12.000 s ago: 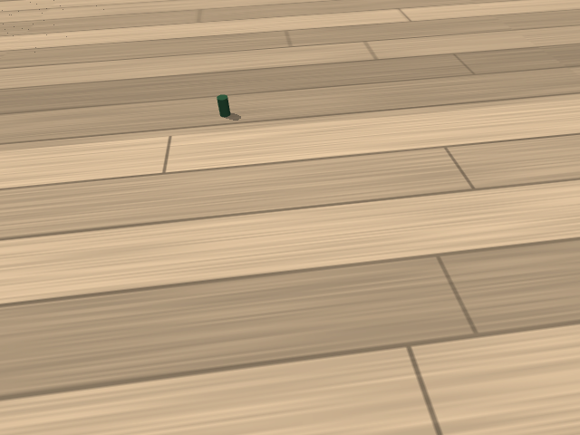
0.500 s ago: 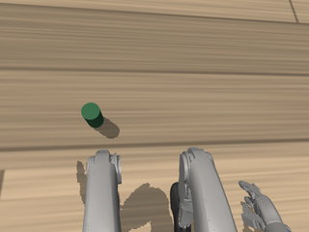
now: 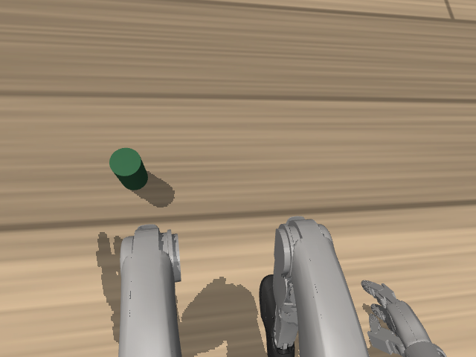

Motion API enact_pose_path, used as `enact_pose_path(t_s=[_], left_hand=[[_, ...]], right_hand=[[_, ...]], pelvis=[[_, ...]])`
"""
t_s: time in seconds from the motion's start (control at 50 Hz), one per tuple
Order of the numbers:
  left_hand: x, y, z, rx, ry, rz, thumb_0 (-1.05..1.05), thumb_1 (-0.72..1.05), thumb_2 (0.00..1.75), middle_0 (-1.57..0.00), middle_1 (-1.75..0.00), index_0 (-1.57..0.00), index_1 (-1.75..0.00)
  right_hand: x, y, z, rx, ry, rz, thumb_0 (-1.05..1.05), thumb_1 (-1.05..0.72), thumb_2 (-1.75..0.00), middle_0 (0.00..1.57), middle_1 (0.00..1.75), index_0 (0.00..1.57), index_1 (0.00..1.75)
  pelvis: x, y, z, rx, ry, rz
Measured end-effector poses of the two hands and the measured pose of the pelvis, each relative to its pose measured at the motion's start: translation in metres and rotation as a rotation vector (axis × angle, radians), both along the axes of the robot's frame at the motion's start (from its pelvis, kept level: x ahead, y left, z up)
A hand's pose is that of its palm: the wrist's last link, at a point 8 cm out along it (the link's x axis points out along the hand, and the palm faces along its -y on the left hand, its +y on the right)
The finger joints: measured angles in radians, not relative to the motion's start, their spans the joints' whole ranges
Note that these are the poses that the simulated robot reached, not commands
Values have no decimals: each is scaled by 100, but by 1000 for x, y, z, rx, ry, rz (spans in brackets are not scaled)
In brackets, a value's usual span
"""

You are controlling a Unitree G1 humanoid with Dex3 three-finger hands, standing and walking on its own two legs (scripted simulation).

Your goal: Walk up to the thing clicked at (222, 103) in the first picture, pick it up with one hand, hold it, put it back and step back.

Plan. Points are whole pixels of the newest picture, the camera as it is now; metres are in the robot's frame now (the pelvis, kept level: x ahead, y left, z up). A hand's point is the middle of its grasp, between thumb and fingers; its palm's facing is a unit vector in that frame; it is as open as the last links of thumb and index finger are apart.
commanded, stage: go down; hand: left
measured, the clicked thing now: (130, 170) +0.49 +0.23 -0.31
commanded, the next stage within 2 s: approach in 0.36 s
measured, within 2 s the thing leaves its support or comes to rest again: neither
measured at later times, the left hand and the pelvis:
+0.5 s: hand out of the picture +0.40 +0.43 +0.01, palm faces +0.21 -0.97 -0.09, open 17.1 cm; pelvis +0.00 +0.00 -0.01, yaw -1 degrees
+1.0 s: hand (49, 179) +0.43 +0.35 -0.18, palm faces +0.17 -0.99 +0.01, open 17.4 cm; pelvis -0.01 +0.01 -0.07, yaw -5 degrees
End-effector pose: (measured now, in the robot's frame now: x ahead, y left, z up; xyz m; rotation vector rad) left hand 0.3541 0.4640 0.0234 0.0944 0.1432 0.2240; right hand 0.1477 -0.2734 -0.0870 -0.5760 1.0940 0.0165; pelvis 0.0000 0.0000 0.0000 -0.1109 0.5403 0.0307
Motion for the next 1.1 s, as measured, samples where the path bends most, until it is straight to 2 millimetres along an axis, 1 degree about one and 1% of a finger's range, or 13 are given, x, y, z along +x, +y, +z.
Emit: enact_pose_path(t_s=[0.24,0.34,0.5,0.56,0.6,0.66,0.72,0.78,0.86,0.92,0.98,1.1], left_hand=[[7,4,-6,-3,-14,-15,-2,-45,8,-2,-9,-4,-6],[7,6,-6,-7,-35,-11,-2,-46,8,-2,-9,-4,-6],[10,10,-11,-5,-47,-10,-1,-45,7,-2,-8,-4,-6],[10,11,-16,-10,-55,-5,-1,-46,6,-3,-9,-4,-6],[10,11,-22,-16,-57,-2,-1,-47,5,-3,-9,-5,-6],[12,8,-39,-30,-62,3,-1,-49,4,-3,-10,-5,-7],[16,-1,-65,-52,-58,0,-1,-50,4,-4,-10,-5,-7],[22,-15,-99,-86,-39,-13,-1,-51,4,-4,-11,-5,-8],[31,-39,-147,-122,-18,-35,-1,-52,5,-4,-11,-5,-9],[37,-56,-177,-128,-19,-46,-2,-53,5,-4,-12,-6,-9],[43,-66,-199,-121,-34,-47,-2,-54,6,-4,-12,-6,-10],[48,-81,-231,-105,-27,-53,-2,-55,7,-5,-13,-6,-11]], right_hand=[[2,1,0,-20,-8,4,1,-88,-89,20,30,20,30],[1,2,-1,-21,-6,10,1,-88,-89,20,30,20,30],[-2,2,-5,-25,6,23,1,-88,-89,20,30,20,30],[-3,2,-6,-30,11,30,1,-89,-89,20,30,20,30],[-3,2,-8,-33,14,39,1,-89,-89,20,30,20,30],[-3,3,-11,-41,22,60,1,-89,-89,20,30,20,30],[-3,3,-14,-55,33,87,1,-89,-89,20,30,20,30],[-3,4,-19,-75,47,113,1,-89,-89,20,30,20,30],[-4,7,-23,-106,76,147,1,-89,-89,20,30,20,30],[-6,9,-27,-133,110,173,1,-89,-89,20,30,20,30],[-9,11,-29,-164,147,199,1,-90,-89,20,30,20,30],[-11,16,-32,-212,191,253,1,-90,-89,20,30,20,30]], pelvis=[[0,4,-6,-14,-6,-2],[-1,4,-9,-16,-11,-2],[-3,4,-14,-21,-20,-6],[-3,4,-17,-22,-23,-8],[-3,4,-19,-24,-27,-11],[-4,5,-24,-28,-37,-15],[-4,5,-32,-34,-52,-22],[-5,6,-41,-42,-72,-28],[-5,7,-53,-58,-105,-38],[-6,8,-62,-71,-133,-45],[-6,9,-69,-85,-159,-52],[-7,14,-79,-114,-203,-67]])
